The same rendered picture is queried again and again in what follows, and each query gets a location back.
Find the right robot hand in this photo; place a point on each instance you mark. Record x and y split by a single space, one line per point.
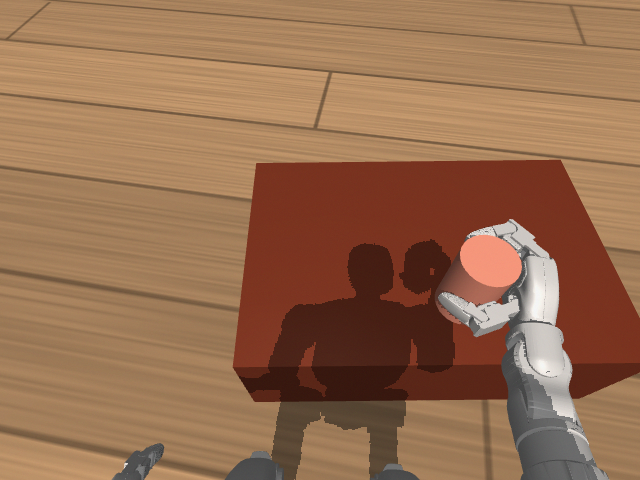
534 296

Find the can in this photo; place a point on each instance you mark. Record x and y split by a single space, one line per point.
483 270

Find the left robot hand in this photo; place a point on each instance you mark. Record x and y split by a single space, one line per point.
137 466

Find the right robot arm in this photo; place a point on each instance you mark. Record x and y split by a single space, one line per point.
547 432

